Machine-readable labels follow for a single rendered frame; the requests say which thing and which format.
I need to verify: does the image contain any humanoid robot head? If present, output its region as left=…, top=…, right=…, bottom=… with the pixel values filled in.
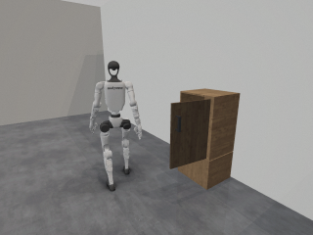
left=107, top=61, right=122, bottom=82

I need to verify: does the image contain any left robot thigh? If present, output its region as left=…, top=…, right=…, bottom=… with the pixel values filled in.
left=99, top=120, right=112, bottom=160

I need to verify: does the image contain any robot left hand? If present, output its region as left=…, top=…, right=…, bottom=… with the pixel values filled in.
left=89, top=121, right=98, bottom=134

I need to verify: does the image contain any robot right hand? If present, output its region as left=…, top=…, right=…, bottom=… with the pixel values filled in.
left=134, top=124, right=143, bottom=140

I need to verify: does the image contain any robot left upper arm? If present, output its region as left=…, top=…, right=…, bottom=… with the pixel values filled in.
left=94, top=81, right=105, bottom=109

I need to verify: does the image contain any cupboard door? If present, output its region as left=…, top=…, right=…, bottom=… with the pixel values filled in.
left=169, top=99, right=211, bottom=169

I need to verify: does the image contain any handle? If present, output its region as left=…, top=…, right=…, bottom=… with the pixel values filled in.
left=175, top=116, right=182, bottom=132

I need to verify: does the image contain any robot right upper arm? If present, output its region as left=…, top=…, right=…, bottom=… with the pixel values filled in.
left=124, top=81, right=137, bottom=107

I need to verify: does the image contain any right robot forearm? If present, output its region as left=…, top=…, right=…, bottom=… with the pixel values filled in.
left=131, top=100, right=141, bottom=124

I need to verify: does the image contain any left robot forearm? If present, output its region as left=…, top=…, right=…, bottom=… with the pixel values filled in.
left=90, top=101, right=99, bottom=123

